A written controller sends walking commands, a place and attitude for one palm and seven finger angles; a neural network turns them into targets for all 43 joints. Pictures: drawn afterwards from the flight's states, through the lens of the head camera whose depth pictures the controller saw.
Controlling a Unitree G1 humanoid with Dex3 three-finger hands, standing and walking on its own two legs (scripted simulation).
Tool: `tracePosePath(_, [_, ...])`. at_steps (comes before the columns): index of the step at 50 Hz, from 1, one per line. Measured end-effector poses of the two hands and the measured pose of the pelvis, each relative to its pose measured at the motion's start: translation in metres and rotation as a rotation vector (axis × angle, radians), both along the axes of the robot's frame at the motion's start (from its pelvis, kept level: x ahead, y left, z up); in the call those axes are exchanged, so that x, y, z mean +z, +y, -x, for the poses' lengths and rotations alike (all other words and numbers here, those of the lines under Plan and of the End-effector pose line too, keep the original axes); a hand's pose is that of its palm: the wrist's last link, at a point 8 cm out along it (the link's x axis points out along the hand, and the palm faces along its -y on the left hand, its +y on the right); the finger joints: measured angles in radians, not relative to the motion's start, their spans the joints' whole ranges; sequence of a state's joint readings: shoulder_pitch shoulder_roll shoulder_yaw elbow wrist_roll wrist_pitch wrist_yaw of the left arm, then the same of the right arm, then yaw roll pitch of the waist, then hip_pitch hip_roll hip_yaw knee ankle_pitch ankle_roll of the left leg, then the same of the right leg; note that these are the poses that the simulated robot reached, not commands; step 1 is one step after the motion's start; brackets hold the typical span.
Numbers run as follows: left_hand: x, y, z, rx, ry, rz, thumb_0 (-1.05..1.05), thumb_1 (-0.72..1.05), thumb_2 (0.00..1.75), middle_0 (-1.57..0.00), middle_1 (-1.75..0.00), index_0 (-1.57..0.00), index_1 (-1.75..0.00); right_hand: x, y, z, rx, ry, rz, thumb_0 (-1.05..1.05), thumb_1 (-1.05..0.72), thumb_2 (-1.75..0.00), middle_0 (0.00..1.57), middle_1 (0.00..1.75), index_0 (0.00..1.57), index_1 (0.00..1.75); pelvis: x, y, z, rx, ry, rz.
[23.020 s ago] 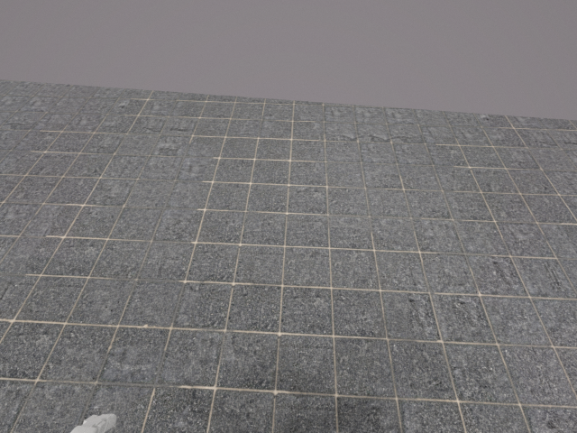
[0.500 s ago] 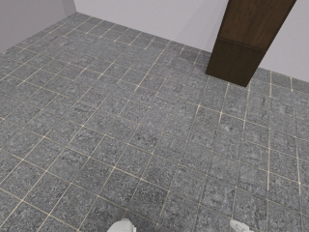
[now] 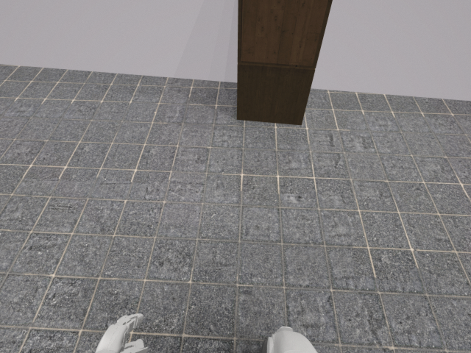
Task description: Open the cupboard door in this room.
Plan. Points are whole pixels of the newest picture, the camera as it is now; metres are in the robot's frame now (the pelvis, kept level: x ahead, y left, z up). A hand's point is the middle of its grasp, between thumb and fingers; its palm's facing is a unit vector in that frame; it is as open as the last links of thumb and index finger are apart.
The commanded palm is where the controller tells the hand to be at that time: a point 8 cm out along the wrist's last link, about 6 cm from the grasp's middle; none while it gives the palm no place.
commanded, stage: turn or walk to find it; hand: left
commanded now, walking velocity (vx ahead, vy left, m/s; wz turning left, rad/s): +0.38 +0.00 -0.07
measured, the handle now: out of the picture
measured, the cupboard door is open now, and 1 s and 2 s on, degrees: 0 0 0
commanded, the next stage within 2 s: stand and wait in 0.50 s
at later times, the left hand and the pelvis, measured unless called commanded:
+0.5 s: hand (156, 352) +0.16 +0.15 -0.17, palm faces +0.10 -0.98 -0.18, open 7.3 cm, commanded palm none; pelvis +0.21 -0.02 +0.00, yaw +1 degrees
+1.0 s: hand (158, 228) +0.42 +0.19 -0.17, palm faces +0.02 -0.97 -0.24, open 7.3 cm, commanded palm none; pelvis +0.35 +0.00 +0.00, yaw -1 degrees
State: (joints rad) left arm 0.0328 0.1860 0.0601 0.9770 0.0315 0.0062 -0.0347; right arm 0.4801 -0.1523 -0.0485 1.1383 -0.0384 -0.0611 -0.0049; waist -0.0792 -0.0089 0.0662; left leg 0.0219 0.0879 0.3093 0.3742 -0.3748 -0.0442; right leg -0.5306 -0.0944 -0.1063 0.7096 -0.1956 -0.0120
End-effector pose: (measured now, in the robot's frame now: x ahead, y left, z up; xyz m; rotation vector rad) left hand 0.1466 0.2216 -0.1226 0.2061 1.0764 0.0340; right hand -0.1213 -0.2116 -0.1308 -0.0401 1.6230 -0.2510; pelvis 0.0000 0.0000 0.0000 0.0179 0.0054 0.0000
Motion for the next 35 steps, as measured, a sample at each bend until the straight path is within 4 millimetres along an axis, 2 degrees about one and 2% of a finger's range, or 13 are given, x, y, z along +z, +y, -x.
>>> tracePosePath(3, [-0.009, -0.025, -0.041, -0.028, -0.042, 0.001, 0.01, 0.91, 0.90, -0.20, -0.30, -0.20, -0.29, -0.011, -0.002, -0.007, -0.035, 0.078, -0.050, 0.00, -0.91, -0.90, 0.20, 0.30, 0.20, 0.30, -0.013, -0.018, -0.033, -0.008, 0.000, -0.003])
tracePosePath(6, [-0.012, -0.041, -0.050, -0.005, -0.032, 0.008, 0.00, 0.91, 0.90, -0.20, -0.30, -0.20, -0.29, -0.018, -0.012, -0.044, -0.039, 0.076, -0.071, 0.00, -0.91, -0.90, 0.20, 0.30, 0.20, 0.30, -0.013, -0.031, -0.056, -0.012, -0.016, 0.001])
tracePosePath(9, [-0.009, -0.046, -0.038, 0.062, 0.033, 0.009, 0.00, 0.91, 0.90, -0.20, -0.30, -0.20, -0.30, -0.019, -0.027, -0.107, -0.001, -0.027, -0.058, 0.01, -0.91, -0.90, 0.20, 0.30, 0.20, 0.30, -0.004, -0.038, -0.078, -0.011, -0.025, 0.005])
tracePosePath(15, [0.004, -0.019, -0.028, 0.142, 0.110, -0.074, -0.04, 0.95, 0.90, -0.21, -0.30, -0.20, -0.30, -0.013, -0.053, -0.250, 0.098, -0.283, -0.011, 0.01, -0.92, -0.90, 0.19, 0.30, 0.20, 0.30, 0.007, -0.043, -0.122, -0.007, -0.015, 0.020])
tracePosePath(20, [-0.003, -0.015, -0.013, 0.186, 0.231, -0.056, -0.02, 0.93, 0.90, -0.20, -0.30, -0.20, -0.30, 0.002, -0.068, -0.348, 0.171, -0.410, 0.039, 0.01, -0.94, -0.90, 0.19, 0.30, 0.20, 0.30, 0.009, -0.036, -0.163, 0.001, -0.012, 0.036])
tracePosePath(24, [-0.013, -0.018, -0.005, 0.227, 0.334, -0.009, 0.00, 0.92, 0.90, -0.20, -0.30, -0.20, -0.30, 0.011, -0.060, -0.419, 0.246, -0.463, 0.058, 0.01, -0.93, -0.90, 0.19, 0.30, 0.20, 0.30, 0.006, -0.026, -0.197, 0.013, -0.009, 0.048])
tracePosePath(27, [-0.022, -0.018, -0.005, 0.257, 0.416, 0.030, 0.00, 0.91, 0.90, -0.20, -0.30, -0.20, -0.30, 0.013, -0.043, -0.471, 0.301, -0.488, 0.064, 0.00, -0.92, -0.90, 0.19, 0.30, 0.20, 0.30, 0.001, -0.014, -0.227, 0.019, -0.006, 0.055])
tracePosePath(30, [-0.034, -0.013, -0.013, 0.271, 0.496, 0.061, 0.00, 0.91, 0.90, -0.20, -0.30, -0.20, -0.30, 0.010, -0.022, -0.516, 0.338, -0.526, 0.077, 0.00, -0.91, -0.90, 0.19, 0.30, 0.20, 0.30, -0.009, 0.003, -0.257, 0.018, -0.010, 0.048])
tracePosePath(32, [-0.036, -0.007, -0.028, 0.260, 0.520, 0.068, 0.01, 0.91, 0.90, -0.20, -0.30, -0.20, -0.30, 0.009, -0.008, -0.531, 0.336, -0.544, 0.075, 0.00, -0.91, -0.90, 0.19, 0.30, 0.20, 0.30, -0.009, 0.011, -0.271, 0.001, -0.017, 0.042])
tracePosePath(35, [-0.033, 0.005, -0.069, 0.229, 0.487, 0.058, 0.01, 0.91, 0.90, -0.20, -0.30, -0.20, -0.30, 0.010, 0.006, -0.530, 0.291, -0.524, 0.064, 0.00, -0.91, -0.90, 0.19, 0.30, 0.20, 0.30, -0.003, 0.019, -0.289, -0.014, -0.025, 0.047])
